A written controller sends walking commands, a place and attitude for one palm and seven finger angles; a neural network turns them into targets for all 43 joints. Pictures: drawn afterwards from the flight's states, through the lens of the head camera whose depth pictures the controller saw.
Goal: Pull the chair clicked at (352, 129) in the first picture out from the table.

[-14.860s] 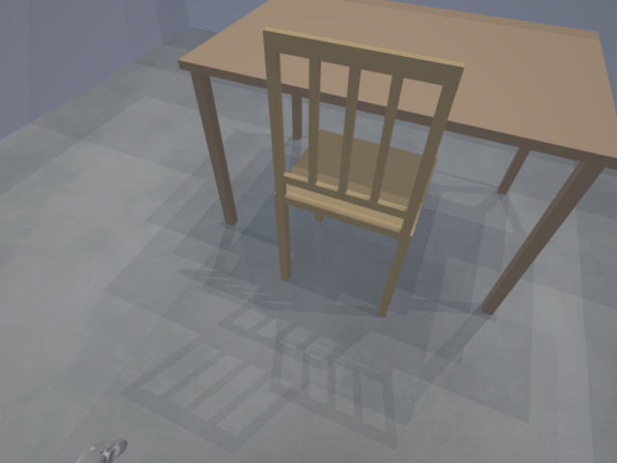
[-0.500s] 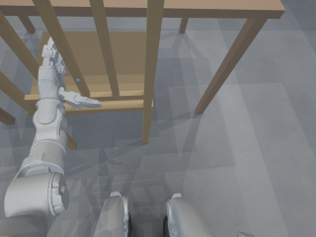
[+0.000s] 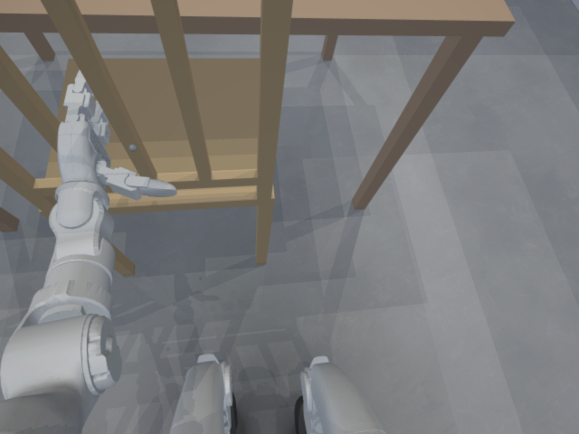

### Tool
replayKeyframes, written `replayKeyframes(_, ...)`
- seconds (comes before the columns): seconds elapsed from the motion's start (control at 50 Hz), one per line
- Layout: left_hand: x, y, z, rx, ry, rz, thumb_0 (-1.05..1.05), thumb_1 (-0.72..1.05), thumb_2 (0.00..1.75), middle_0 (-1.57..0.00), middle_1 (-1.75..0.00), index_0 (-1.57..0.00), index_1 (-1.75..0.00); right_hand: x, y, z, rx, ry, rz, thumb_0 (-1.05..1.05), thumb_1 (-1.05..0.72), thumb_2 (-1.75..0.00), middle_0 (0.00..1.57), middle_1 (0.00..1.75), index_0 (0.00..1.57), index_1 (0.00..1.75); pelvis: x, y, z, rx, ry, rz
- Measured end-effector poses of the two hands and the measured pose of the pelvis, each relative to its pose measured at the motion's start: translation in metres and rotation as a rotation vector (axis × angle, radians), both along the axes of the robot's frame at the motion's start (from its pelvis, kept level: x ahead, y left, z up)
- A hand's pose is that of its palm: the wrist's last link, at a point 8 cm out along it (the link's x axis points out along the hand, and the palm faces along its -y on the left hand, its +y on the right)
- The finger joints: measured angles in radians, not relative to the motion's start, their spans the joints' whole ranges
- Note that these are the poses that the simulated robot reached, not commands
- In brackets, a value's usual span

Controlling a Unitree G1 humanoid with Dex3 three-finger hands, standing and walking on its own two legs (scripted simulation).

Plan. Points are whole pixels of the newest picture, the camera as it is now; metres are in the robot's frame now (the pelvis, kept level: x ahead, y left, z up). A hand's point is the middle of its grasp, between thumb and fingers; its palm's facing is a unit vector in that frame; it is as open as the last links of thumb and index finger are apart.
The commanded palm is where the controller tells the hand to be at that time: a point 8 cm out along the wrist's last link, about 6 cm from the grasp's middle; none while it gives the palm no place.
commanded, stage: push the fingers through the gap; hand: left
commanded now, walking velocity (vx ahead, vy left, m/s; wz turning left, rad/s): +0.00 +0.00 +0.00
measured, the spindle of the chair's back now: (113, 107) +0.52 +0.19 +0.07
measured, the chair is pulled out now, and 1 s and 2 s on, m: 0.00 0.00 0.06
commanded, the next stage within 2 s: hook a spindle and tug to test in 0.02 s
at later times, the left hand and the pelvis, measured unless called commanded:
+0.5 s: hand (138, 149) +0.49 +0.17 +0.03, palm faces +0.06 -1.00 -0.02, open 15.2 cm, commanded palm +0.45 +0.21 +0.03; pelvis +0.00 +0.01 +0.00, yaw +0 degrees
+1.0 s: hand (139, 144) +0.49 +0.17 +0.03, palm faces +0.08 -1.00 -0.02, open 5.6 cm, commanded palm +0.46 +0.20 +0.03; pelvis +0.00 +0.00 +0.00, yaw +0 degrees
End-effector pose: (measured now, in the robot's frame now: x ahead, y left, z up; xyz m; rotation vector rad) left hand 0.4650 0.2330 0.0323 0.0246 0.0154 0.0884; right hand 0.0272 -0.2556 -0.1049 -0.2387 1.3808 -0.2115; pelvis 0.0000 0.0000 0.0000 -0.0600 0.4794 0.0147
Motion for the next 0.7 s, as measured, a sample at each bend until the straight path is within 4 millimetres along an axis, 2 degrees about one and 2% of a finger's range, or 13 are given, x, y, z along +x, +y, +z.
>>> replayKeyframes(0.18,-0.003,0.004,0.000,0.001,0.001,-0.027,-0.01,-0.50,0.30,-0.06,-0.09,-0.07,-0.09,0.013,-0.001,0.001,-0.014,-0.022,0.026,0.00,-0.90,-0.90,0.20,0.30,0.21,0.30,-0.001,0.002,0.000,-0.008,-0.004,0.012)
replayKeyframes(0.28,-0.003,-0.001,-0.001,-0.016,-0.009,-0.033,-0.01,-0.50,0.30,-0.09,-0.19,-0.10,-0.18,0.015,0.000,0.002,-0.020,-0.031,0.028,0.00,-0.90,-0.90,0.20,0.30,0.20,0.30,-0.002,0.005,0.000,-0.010,-0.003,0.012)
replayKeyframes(0.52,-0.005,-0.008,0.003,-0.003,-0.015,-0.022,-0.01,-0.47,0.31,-0.27,-0.72,-0.27,-0.72,0.008,0.010,-0.001,0.007,-0.033,0.014,0.00,-0.90,-0.90,0.20,0.30,0.20,0.30,-0.003,0.007,0.000,-0.007,-0.010,0.006)
replayKeyframes(0.7,-0.007,-0.009,0.006,-0.006,-0.020,-0.008,-0.01,-0.15,0.45,-0.41,-1.19,-0.40,-1.18,0.000,0.011,-0.002,0.019,-0.011,0.012,0.00,-0.90,-0.90,0.20,0.30,0.21,0.30,-0.005,0.007,0.000,-0.005,-0.015,0.008)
